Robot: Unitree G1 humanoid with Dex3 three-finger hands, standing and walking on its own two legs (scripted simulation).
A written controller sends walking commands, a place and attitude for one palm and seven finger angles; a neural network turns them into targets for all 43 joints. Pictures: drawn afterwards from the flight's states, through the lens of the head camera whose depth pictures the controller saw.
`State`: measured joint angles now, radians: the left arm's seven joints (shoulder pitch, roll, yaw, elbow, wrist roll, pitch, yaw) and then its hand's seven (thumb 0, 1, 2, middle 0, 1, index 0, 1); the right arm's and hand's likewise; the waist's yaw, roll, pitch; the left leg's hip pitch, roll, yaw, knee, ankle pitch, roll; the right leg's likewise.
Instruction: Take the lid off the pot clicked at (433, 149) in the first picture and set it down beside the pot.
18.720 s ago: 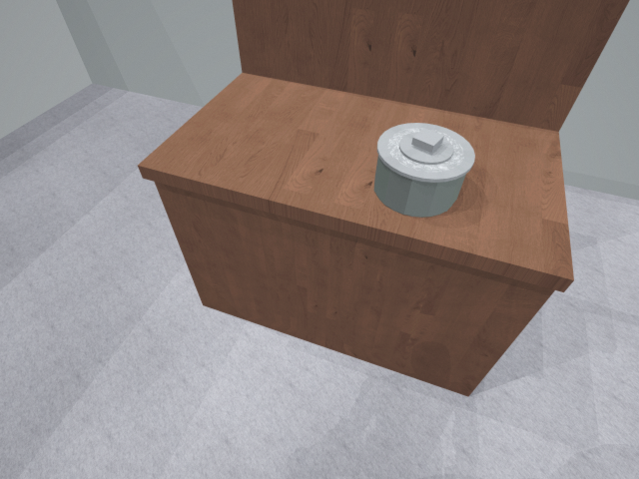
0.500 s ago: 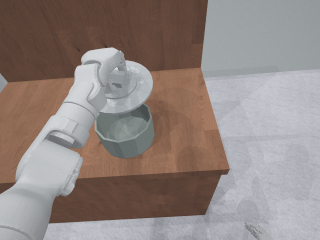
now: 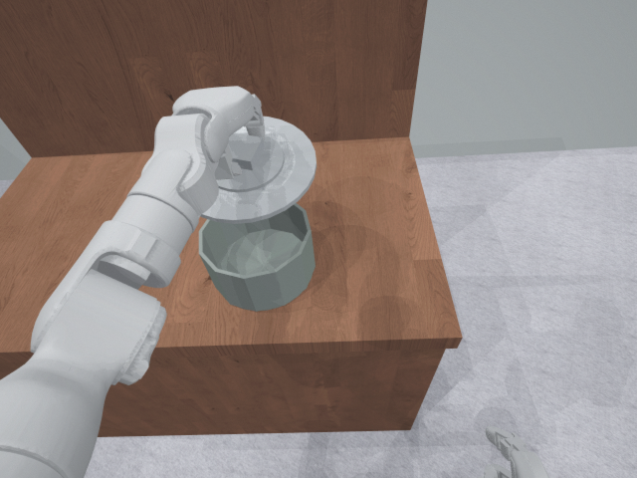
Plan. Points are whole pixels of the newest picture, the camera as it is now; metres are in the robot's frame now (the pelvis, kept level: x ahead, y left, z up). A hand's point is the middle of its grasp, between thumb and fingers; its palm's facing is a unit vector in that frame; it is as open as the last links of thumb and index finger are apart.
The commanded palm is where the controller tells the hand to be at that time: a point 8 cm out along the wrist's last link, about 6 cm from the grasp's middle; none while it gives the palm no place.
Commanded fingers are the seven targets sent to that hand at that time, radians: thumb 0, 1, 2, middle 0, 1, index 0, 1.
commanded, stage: move the lid sideways beside the pot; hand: left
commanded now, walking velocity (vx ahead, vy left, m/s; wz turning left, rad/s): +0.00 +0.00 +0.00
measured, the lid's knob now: (241, 151) +0.50 +0.11 +0.16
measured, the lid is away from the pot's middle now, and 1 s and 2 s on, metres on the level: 0.01 0.11 0.23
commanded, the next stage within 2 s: lower the lid onto the table in 2.00 s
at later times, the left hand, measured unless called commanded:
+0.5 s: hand (179, 156) +0.46 +0.18 +0.18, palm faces -0.26 -0.04 -0.97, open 8.3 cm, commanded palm +0.45 +0.19 +0.26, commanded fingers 0.00 0.65 0.99 -1.06 -1.13 -0.74 -0.99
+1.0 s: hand (134, 157) +0.47 +0.24 +0.18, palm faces -0.29 -0.03 -0.96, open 8.3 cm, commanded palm +0.46 +0.25 +0.26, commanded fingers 0.00 0.65 0.99 -1.06 -1.13 -0.74 -0.99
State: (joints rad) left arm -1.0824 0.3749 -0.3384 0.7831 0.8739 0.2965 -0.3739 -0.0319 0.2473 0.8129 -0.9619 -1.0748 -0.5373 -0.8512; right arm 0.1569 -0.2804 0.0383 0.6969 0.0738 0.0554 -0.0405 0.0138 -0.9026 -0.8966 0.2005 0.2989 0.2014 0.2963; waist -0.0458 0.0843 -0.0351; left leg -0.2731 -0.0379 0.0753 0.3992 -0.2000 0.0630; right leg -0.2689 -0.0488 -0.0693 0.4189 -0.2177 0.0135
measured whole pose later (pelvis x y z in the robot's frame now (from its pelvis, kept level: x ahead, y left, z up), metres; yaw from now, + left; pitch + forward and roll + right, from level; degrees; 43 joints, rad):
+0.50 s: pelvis +0.00 +0.00 +0.00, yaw +0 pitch +4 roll +0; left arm -1.04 0.51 -0.25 0.79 0.90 0.22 -0.42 -0.03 0.25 0.81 -0.97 -1.08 -0.53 -0.85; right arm 0.19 -0.30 0.03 0.69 0.08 0.06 -0.06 0.01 -0.90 -0.90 0.20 0.30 0.20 0.30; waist -0.06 0.07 -0.02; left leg -0.27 -0.03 0.08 0.40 -0.20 0.06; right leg -0.25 -0.04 -0.07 0.39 -0.20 0.01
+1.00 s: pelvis +0.00 +0.01 +0.00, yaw +0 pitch +5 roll -1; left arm -1.06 0.62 -0.18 0.85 0.92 0.12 -0.45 -0.03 0.25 0.81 -0.97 -1.08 -0.53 -0.85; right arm 0.20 -0.29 0.04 0.68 0.08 0.09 -0.06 0.01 -0.90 -0.90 0.20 0.30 0.20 0.30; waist -0.07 0.06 -0.01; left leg -0.29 -0.04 0.07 0.40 -0.20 0.08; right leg -0.27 -0.05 -0.07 0.36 -0.19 0.03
